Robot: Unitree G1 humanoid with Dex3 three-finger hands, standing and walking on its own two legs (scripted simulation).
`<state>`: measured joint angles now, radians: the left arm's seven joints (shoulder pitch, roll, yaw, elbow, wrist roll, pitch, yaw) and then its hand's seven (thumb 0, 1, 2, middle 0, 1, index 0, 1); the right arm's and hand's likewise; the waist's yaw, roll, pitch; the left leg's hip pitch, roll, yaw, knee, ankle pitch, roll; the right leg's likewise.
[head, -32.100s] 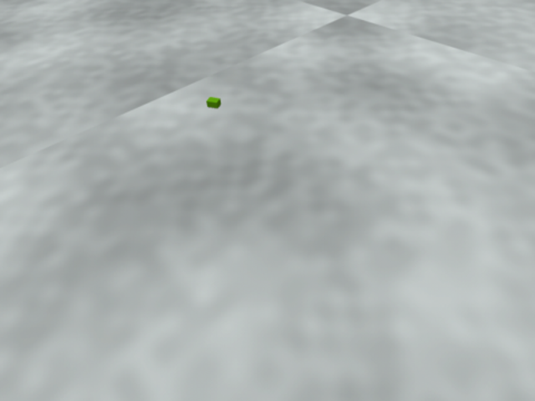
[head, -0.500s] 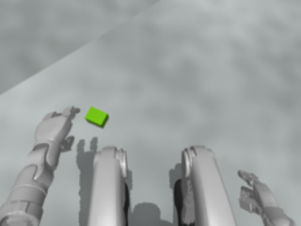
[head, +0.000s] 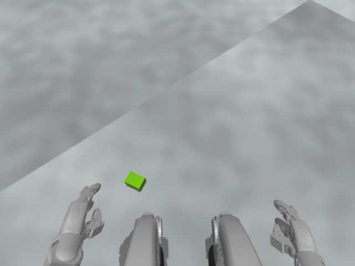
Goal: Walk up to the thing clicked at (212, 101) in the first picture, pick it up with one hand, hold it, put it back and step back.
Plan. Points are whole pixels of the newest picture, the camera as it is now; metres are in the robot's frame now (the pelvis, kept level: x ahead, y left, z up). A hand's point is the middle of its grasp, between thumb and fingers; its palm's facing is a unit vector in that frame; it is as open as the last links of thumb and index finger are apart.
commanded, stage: home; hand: left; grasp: from above
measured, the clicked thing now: (135, 181) +0.48 +0.23 -0.56
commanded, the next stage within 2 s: none
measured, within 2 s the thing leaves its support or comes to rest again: neither
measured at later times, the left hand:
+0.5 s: hand (74, 227) +0.21 +0.19 +0.09, palm faces +0.10 -0.97 -0.22, open 7.4 cm
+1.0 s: hand (74, 231) +0.21 +0.19 +0.08, palm faces +0.08 -0.97 -0.21, open 7.4 cm
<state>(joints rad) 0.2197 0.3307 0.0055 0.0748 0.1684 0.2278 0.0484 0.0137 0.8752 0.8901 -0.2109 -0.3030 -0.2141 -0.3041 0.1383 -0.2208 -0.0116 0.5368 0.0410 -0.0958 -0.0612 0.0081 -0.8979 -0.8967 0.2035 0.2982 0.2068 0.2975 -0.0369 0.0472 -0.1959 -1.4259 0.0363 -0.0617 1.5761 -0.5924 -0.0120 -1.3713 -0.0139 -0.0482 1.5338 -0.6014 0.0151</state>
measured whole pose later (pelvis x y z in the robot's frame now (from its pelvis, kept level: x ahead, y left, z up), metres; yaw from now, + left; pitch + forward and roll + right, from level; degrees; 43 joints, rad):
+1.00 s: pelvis +0.05 +0.00 +0.13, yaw +2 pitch +9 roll -3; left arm 0.49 0.22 0.03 -0.11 -0.05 0.45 0.02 0.02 0.90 0.89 -0.20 -0.30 -0.20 -0.30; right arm 0.30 -0.22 0.03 0.54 0.00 -0.24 -0.18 0.01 -0.89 -0.90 0.20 0.30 0.21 0.30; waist -0.04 0.05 -0.15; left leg -0.69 0.03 -0.05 1.00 -0.47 -0.01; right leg -0.63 -0.01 -0.06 0.93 -0.46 0.02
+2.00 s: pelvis +0.06 +0.00 +0.13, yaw +2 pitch +10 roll -2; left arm 0.50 0.22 0.02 -0.12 -0.05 0.45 0.02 0.02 0.90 0.89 -0.20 -0.30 -0.21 -0.30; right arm 0.29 -0.22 0.02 0.54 0.00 -0.23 -0.19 0.01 -0.90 -0.90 0.20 0.30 0.21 0.30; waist -0.04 0.05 -0.16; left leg -0.70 0.04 -0.05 1.01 -0.49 -0.02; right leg -0.64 -0.01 -0.06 0.95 -0.49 0.01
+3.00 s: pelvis +0.06 +0.01 +0.18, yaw +3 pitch -2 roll -1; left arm 0.23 0.28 0.03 0.98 0.04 0.02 0.04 0.01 0.90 0.89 -0.20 -0.30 -0.21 -0.30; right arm 0.17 -0.29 -0.04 1.01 -0.04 0.00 -0.01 0.01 -0.90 -0.90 0.20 0.30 0.21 0.30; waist 0.02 0.01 0.07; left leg -0.24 -0.01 -0.03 0.55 -0.28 0.01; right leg -0.19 -0.05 -0.05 0.51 -0.29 0.04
